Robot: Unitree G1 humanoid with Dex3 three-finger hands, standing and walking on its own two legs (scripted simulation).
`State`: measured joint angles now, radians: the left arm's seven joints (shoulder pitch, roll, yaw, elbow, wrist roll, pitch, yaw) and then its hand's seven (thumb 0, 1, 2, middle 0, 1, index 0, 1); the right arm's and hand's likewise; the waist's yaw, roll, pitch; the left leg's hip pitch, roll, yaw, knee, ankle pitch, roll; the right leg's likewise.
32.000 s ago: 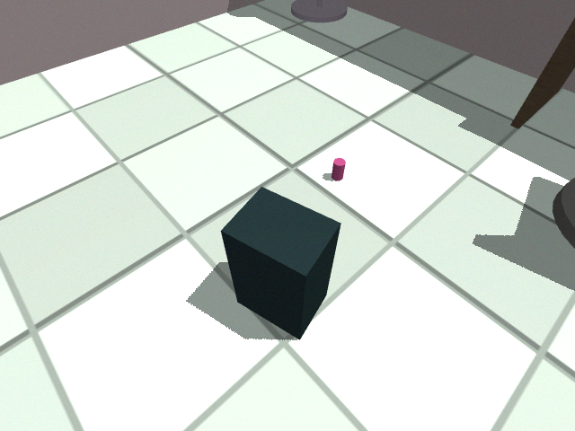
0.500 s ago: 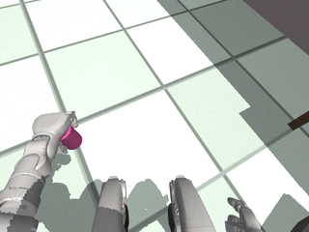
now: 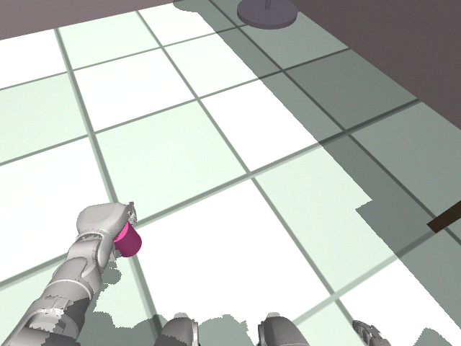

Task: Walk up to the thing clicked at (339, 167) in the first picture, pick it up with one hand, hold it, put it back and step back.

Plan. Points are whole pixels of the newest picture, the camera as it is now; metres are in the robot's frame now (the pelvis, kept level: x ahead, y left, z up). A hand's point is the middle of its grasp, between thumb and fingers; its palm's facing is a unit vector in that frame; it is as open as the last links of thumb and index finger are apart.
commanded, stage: lift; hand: left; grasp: from above
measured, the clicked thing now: (121, 237) +0.35 +0.22 -0.11
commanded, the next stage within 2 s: hold in 0.18 s
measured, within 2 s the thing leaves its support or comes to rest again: neither
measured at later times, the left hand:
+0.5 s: hand (106, 216) +0.35 +0.23 -0.02, palm faces -0.45 -0.06 -0.89, open 9.1 cm
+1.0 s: hand (101, 216) +0.34 +0.22 +0.01, palm faces -0.46 -0.04 -0.89, open 9.1 cm
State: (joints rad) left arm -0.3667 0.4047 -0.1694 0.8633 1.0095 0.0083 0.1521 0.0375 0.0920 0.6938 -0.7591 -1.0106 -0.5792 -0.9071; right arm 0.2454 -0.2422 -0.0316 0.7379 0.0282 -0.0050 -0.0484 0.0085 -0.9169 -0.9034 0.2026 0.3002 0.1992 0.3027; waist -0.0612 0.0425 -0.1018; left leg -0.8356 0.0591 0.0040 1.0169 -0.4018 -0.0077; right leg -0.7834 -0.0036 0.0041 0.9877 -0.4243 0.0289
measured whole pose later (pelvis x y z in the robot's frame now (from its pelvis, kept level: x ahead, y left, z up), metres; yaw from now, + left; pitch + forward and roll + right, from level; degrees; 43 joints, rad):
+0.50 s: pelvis +0.04 +0.00 +0.04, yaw +0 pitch +8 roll -1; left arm -0.33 0.39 -0.20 0.80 1.00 0.03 0.08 0.03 0.08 0.70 -0.80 -0.95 -0.59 -0.88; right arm 0.24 -0.25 -0.05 0.73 0.04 0.02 -0.04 0.01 -0.91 -0.90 0.20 0.30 0.20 0.30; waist -0.03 0.04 -0.07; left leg -0.52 0.05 0.04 0.72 -0.34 -0.01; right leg -0.48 -0.02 0.02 0.70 -0.36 0.03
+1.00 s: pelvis +0.04 +0.00 +0.06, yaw -1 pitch +3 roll +0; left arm -0.27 0.40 -0.22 0.69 1.00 0.02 -0.01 0.03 0.08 0.70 -0.78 -0.97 -0.59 -0.88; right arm 0.23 -0.25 -0.04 0.68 0.05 0.07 -0.04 0.01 -0.91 -0.90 0.20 0.30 0.20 0.30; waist 0.00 0.05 -0.05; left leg -0.37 0.04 0.05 0.59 -0.28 -0.01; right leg -0.34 -0.02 0.03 0.59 -0.31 0.03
